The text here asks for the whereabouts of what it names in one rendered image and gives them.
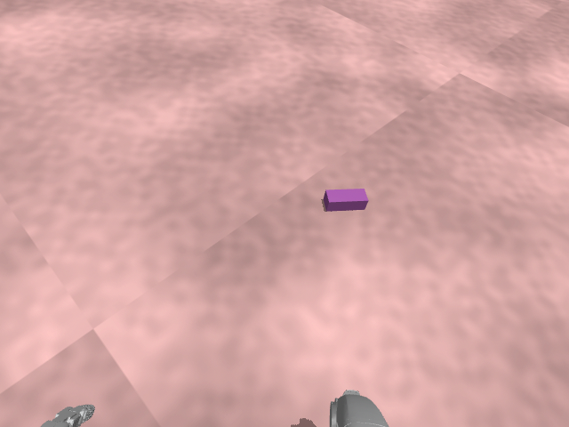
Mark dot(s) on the left robot hand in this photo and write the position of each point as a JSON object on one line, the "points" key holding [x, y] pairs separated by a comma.
{"points": [[71, 417]]}

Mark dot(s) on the carton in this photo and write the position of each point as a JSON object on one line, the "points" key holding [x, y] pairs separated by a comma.
{"points": [[345, 199]]}

